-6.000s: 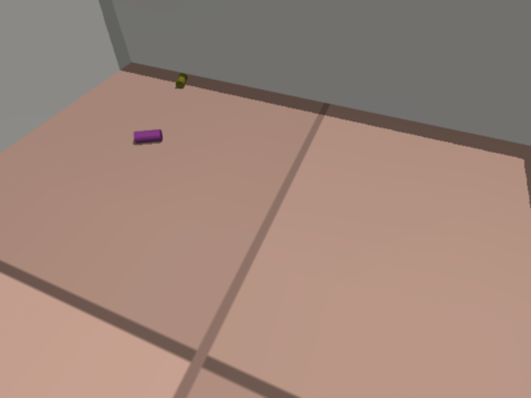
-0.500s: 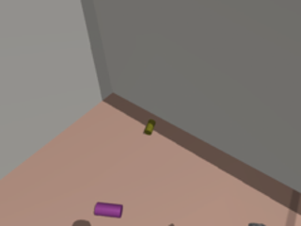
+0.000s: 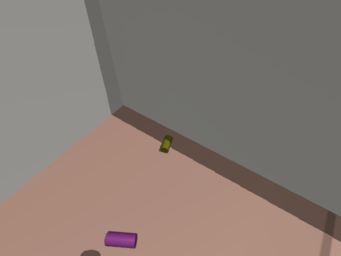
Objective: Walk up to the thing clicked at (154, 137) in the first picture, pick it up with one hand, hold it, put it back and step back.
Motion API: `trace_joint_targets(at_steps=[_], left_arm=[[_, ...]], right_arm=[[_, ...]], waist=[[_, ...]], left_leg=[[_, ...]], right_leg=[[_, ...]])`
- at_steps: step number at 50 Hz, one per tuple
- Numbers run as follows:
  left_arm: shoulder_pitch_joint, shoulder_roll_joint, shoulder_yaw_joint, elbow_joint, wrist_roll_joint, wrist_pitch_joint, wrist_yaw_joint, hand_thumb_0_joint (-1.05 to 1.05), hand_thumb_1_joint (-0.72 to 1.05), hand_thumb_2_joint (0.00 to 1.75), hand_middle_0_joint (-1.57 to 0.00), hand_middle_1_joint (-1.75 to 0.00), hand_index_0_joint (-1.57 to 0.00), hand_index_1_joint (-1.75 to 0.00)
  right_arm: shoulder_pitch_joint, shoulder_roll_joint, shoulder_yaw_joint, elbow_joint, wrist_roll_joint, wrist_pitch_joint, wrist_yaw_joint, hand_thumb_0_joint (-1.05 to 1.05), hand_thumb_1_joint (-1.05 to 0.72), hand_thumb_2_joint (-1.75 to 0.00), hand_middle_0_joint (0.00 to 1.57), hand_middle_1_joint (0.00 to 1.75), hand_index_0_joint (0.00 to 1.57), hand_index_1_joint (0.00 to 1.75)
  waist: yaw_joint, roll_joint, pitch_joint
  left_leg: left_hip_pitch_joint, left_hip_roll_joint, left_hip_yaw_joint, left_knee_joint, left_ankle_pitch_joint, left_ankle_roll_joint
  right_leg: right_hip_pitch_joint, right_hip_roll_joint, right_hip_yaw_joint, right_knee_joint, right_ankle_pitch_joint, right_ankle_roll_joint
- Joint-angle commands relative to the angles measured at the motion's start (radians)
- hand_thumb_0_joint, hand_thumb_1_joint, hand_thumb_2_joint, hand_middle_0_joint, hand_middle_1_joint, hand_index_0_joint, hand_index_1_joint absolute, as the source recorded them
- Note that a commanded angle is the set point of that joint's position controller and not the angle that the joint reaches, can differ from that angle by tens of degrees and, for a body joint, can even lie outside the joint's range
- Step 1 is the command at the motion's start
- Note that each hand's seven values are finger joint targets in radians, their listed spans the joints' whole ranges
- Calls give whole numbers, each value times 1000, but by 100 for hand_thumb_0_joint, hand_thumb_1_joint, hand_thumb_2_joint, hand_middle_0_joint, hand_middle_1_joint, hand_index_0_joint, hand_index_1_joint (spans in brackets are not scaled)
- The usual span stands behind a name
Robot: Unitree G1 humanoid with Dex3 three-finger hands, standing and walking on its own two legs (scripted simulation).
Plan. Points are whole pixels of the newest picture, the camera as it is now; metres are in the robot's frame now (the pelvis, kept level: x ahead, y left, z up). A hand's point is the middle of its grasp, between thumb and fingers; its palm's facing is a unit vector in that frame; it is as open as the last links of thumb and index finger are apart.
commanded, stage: walk up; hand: left
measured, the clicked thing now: (121, 239) +0.36 +0.27 -0.75
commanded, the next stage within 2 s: stand in 0.24 s
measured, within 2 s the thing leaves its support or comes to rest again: neither
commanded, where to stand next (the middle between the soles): +0.02 +0.02 m, yaw +1 degrees
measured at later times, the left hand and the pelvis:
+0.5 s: hand out of the picture +0.08 +0.25 -0.15, palm faces -0.03 -0.94 -0.34, open 7.4 cm; pelvis +0.00 -0.01 +0.00, yaw +0 degrees
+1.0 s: hand out of the picture +0.06 +0.24 -0.15, palm faces -0.03 -0.94 -0.35, open 7.4 cm; pelvis -0.01 -0.01 +0.00, yaw +1 degrees
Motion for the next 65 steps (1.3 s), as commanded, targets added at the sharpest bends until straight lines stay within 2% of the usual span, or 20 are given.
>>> trace_joint_targets(at_steps=[1,4,9,11,12,13,15,18,23,27,30,35,39,42,44,51,57,61,65], left_arm=[[-57,213,43,-61,-4,-26,15,0,90,90,-20,-30,-20,-30],[-62,212,42,-67,-3,-26,14,0,90,90,-20,-30,-20,-30],[-56,211,42,-67,-4,-25,14,0,90,90,-20,-30,-20,-30],[-50,207,42,-65,-3,-24,15,0,90,90,-20,-30,-20,-30],[-55,219,38,-72,-10,-24,17,0,90,90,-20,-30,-20,-30],[-49,209,38,-73,-11,-23,16,0,90,90,-20,-30,-20,-30],[-37,210,36,-71,-12,-23,16,0,90,90,-20,-30,-20,-30],[-40,209,34,-74,-10,-21,16,0,90,90,-20,-30,-20,-30],[-38,217,31,-70,-8,-19,17,0,90,90,-20,-30,-20,-30],[-37,222,31,-70,-6,-21,16,0,90,90,-20,-30,-20,-30],[-36,223,29,-73,-7,-24,16,0,90,90,-20,-30,-20,-30],[-36,234,33,-77,-6,-22,15,0,90,90,-20,-30,-20,-30],[-27,235,32,-77,-5,-22,14,0,90,90,-20,-30,-20,-30],[-22,227,29,-81,-7,-23,13,0,90,90,-20,-30,-20,-30],[-17,231,29,-80,-6,-25,14,0,90,90,-20,-30,-20,-30],[-21,229,28,-80,-7,-20,14,0,90,90,-20,-30,-20,-30],[-17,236,30,-78,-7,-20,12,0,90,90,-20,-30,-20,-30],[-14,232,29,-82,-5,-23,11,0,90,90,-20,-30,-20,-30],[-17,232,29,-83,-9,-22,12,0,90,90,-20,-30,-20,-30]], right_arm=[[-43,-215,-37,-66,0,-28,-17,0,-90,-90,20,30,20,30],[-41,-214,-38,-67,-2,-27,-19,0,-90,-90,20,30,20,30],[-47,-211,-39,-71,0,-26,-19,0,-90,-90,20,30,20,30],[-48,-215,-41,-69,-1,-27,-19,0,-90,-90,20,30,20,30],[-80,-205,-37,-78,1,-26,-20,0,-90,-90,20,30,20,30],[-70,-212,-38,-78,2,-28,-22,0,-90,-90,20,30,20,30],[-69,-214,-38,-71,3,-29,-22,0,-90,-90,20,30,20,30],[-74,-209,-35,-69,3,-27,-24,0,-90,-90,20,30,20,30],[-80,-208,-33,-63,3,-21,-19,0,-90,-90,20,30,20,30],[-81,-208,-34,-62,0,-20,-16,0,-90,-90,20,30,20,30],[-69,-203,-35,-62,-2,-20,-14,0,-90,-90,20,30,20,30],[-59,-196,-33,-62,-4,-20,-13,0,-90,-90,20,30,20,30],[-50,-198,-34,-58,-5,-22,-13,0,-90,-90,20,30,20,30],[-50,-210,-37,-61,-5,-23,-14,0,-90,-90,20,30,20,30],[-45,-205,-37,-61,-4,-23,-13,0,-90,-90,20,30,20,30],[-35,-206,-32,-60,-4,-21,-15,0,-90,-90,20,30,20,30],[-26,-205,-30,-62,-3,-21,-13,0,-90,-90,20,30,20,30],[-29,-210,-31,-70,-4,-24,-14,0,-90,-90,20,30,20,30],[-21,-207,-28,-68,-4,-24,-16,0,-90,-90,20,30,20,30]], waist=[[7,2,-99],[5,-3,-94],[6,1,-70],[6,9,-87],[8,-5,-75],[7,2,-97],[8,12,-114],[5,15,-110],[6,5,-81],[6,1,-78],[2,-8,-81],[6,-4,-61],[8,-15,-66],[8,15,-92],[7,-3,-99],[7,0,-63],[10,-14,-53],[7,6,-80],[11,-1,-73]], left_leg=[[-11,101,-87,-61,138,36],[-17,99,-83,-63,138,36],[-16,96,-84,-68,111,35],[-13,102,-86,-72,121,38],[3,123,-107,-80,237,25],[14,121,-97,-67,277,24],[44,124,-96,-67,301,20],[36,119,-87,-73,268,17],[13,115,-98,-98,136,17],[16,114,-99,-97,107,20],[6,110,-95,-90,107,20],[-22,106,-100,-94,50,18],[-15,109,-105,-90,61,20],[1,115,-103,-84,111,21],[7,116,-103,-79,121,21],[-27,111,-99,-89,67,21],[-27,109,-101,-87,45,22],[-14,114,-103,-85,87,24],[-19,115,-104,-84,112,20]], right_leg=[[45,-92,80,-35,162,-35],[50,-95,82,-35,177,-35],[25,-89,84,-41,142,-34],[41,-89,77,-33,160,-36],[28,-100,76,-29,227,-35],[50,-105,82,-32,265,-34],[53,-106,77,-33,278,-33],[61,-109,81,-46,273,-33],[36,-102,82,-79,141,-28],[25,-104,86,-89,109,-30],[25,-106,90,-95,125,-30],[9,-105,98,-103,21,-34],[6,-106,100,-103,37,-36],[21,-109,94,-81,113,-41],[26,-108,93,-80,114,-41],[17,-106,100,-89,83,-43],[0,-105,106,-103,-1,-43],[21,-107,100,-84,99,-43],[27,-106,94,-80,101,-41]])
